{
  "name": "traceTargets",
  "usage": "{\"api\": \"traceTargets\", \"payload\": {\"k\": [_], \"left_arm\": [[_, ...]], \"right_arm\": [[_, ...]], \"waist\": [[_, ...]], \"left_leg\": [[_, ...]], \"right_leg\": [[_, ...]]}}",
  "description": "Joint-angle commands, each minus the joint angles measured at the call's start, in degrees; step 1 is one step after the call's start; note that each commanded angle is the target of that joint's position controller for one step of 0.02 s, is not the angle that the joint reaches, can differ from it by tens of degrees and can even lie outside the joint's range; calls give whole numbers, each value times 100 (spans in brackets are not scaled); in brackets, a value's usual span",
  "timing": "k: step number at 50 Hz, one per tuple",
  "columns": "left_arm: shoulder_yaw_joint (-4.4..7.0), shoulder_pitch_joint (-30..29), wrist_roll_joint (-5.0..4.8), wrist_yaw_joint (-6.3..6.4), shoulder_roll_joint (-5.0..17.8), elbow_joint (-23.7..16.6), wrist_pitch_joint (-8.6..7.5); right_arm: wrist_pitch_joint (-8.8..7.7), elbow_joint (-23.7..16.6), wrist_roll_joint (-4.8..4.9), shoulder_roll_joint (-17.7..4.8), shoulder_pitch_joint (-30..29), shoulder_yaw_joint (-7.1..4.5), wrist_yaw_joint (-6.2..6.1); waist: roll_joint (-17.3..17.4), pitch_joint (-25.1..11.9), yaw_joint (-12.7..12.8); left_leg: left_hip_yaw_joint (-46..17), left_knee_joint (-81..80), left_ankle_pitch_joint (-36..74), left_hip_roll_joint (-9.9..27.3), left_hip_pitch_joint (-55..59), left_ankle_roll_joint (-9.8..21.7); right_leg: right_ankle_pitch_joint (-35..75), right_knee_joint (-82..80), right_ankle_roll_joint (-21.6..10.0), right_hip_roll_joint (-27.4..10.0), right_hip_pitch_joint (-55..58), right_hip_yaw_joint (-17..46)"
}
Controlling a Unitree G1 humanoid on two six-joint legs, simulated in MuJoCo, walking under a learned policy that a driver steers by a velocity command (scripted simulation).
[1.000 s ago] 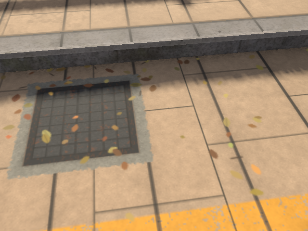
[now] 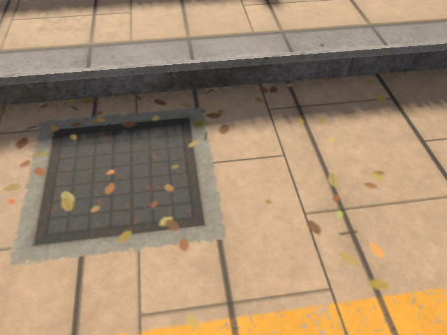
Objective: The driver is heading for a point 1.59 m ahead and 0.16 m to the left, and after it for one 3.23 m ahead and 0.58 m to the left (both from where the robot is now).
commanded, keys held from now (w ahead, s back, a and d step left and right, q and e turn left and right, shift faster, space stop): no key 0.72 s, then w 0.28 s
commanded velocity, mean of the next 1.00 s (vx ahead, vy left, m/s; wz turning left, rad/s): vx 0.06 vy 0.00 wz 0.00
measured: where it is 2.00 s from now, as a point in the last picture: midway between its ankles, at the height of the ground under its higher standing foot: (250, 299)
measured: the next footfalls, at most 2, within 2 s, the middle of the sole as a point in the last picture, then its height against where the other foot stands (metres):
right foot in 1.16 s outside the picture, level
left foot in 1.68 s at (215, 308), level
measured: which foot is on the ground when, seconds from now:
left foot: down 0.00-1.00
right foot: down 0.00-0.78, up 0.80-1.00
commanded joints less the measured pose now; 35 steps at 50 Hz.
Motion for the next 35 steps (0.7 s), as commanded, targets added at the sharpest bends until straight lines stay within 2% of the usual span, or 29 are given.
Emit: {"api": "traceTargets", "payload": {"k": [1, 18, 35], "left_arm": [[39, 324, -2, 18, 385, -41, -28], [-49, 464, -10, 27, 311, 123, -14], [-87, 596, -38, 48, 297, 223, -2]], "right_arm": [[-31, -19, 3, -399, 416, -52, -18], [-36, 118, 8, -360, 596, 1, -21], [-34, 149, 28, -362, 760, 23, -50]], "waist": [[40, 306, 7], [54, 327, -5], [58, 348, -12]], "left_leg": [[-639, -398, 1148, 831, -501, 91], [-668, -423, 1486, 847, -434, 94], [-698, -443, 1894, 861, -347, 50]], "right_leg": [[683, -225, -168, -743, 139, 668], [666, -139, -118, -755, 42, 580], [667, -5, -32, -760, -22, 493]]}}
